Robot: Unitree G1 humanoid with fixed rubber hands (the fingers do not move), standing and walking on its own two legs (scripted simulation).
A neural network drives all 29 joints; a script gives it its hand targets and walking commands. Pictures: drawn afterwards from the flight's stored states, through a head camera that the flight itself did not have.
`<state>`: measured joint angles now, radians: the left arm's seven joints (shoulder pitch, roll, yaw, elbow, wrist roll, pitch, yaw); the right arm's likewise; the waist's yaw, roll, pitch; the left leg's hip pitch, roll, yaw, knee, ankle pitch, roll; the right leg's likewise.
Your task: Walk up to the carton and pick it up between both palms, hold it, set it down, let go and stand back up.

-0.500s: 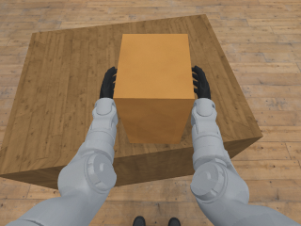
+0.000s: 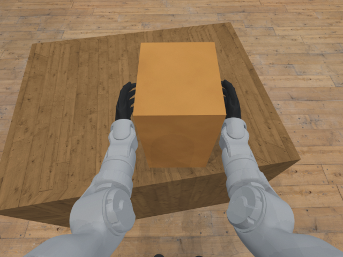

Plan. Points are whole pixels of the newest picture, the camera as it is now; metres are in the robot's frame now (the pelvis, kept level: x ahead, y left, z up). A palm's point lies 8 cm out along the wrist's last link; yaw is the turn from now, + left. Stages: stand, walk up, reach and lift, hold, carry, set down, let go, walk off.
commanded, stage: reach and lift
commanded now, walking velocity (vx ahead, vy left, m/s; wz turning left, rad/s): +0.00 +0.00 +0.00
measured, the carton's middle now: (177, 113) +0.45 +0.00 +0.00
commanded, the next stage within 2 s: none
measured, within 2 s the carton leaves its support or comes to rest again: leaves its support in 1.24 s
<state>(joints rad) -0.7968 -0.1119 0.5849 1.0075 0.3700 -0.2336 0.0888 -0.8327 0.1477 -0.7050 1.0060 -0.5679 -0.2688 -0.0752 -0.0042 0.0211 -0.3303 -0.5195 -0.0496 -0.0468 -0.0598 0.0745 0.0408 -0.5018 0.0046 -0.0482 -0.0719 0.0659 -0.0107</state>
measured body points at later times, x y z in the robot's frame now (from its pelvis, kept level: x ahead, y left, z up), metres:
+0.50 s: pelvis -0.01 +0.01 +0.00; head +0.09 +0.02 +0.44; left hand +0.45 +0.13 +0.03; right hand +0.44 -0.13 +0.04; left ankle -0.02 +0.09 -0.74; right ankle -0.03 -0.11 -0.74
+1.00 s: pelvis -0.01 -0.01 +0.00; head +0.07 -0.01 +0.44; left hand +0.43 +0.12 +0.03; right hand +0.43 -0.14 +0.04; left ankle -0.02 +0.09 -0.74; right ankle -0.03 -0.11 -0.74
